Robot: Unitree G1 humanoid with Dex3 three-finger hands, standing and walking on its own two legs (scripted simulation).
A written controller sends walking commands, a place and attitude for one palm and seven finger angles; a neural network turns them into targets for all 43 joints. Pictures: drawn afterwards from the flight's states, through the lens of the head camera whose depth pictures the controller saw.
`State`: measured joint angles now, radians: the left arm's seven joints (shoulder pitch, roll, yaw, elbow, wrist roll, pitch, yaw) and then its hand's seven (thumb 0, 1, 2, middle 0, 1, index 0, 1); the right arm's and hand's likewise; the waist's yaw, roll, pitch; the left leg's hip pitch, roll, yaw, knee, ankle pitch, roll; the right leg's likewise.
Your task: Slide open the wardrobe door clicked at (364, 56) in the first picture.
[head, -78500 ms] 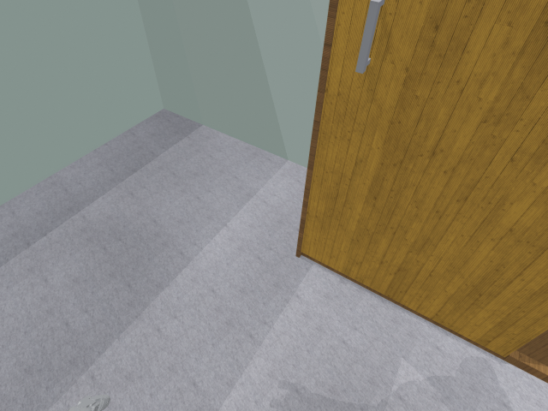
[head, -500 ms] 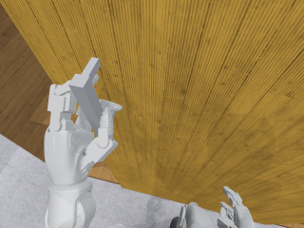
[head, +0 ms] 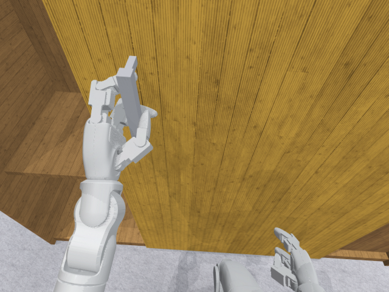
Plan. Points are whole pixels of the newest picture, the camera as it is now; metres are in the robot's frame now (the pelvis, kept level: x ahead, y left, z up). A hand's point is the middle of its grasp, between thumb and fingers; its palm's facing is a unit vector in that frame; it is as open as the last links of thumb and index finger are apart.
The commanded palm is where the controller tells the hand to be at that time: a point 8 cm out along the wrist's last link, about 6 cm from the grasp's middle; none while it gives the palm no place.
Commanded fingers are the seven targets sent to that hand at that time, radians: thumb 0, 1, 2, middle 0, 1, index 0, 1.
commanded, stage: step sideways, sliding the door along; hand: left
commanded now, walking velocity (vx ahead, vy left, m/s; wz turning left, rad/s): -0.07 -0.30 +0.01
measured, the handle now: (136, 105) +0.35 +0.13 +0.22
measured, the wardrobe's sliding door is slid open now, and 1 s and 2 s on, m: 0.45 0.52 0.59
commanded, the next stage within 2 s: none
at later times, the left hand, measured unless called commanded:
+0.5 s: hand (169, 131) +0.31 +0.07 +0.21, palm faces +0.38 -0.93 +0.00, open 7.0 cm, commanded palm +0.28 +0.05 +0.18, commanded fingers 0.00 0.90 0.90 -0.45 -1.40 -0.45 -1.40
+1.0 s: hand (207, 133) +0.31 +0.01 +0.21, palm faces +0.45 -0.89 -0.02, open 7.0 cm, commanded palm +0.28 -0.04 +0.19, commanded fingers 0.00 0.90 0.90 -0.45 -1.40 -0.45 -1.40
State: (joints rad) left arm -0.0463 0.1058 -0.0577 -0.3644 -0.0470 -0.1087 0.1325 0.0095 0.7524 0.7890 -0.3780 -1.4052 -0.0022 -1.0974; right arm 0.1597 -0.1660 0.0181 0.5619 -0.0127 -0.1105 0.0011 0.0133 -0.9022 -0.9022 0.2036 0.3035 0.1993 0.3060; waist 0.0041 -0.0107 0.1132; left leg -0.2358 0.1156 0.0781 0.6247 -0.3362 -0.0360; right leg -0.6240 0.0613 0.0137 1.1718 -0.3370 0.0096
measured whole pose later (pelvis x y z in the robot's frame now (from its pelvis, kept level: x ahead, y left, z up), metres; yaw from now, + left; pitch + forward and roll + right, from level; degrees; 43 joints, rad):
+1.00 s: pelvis -0.07 -0.20 +0.00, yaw +7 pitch +0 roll -1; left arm -0.53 0.13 0.15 0.02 -0.07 -0.01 0.25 0.00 0.82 0.87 -0.37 -1.40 0.00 -1.18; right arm 0.09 -0.27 -0.02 0.66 0.05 -0.13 -0.07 0.01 -0.90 -0.90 0.21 0.30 0.20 0.30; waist 0.10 0.10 0.19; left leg -0.32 0.06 0.05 0.71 -0.37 -0.02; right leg -0.30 -0.11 -0.11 0.63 -0.27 0.04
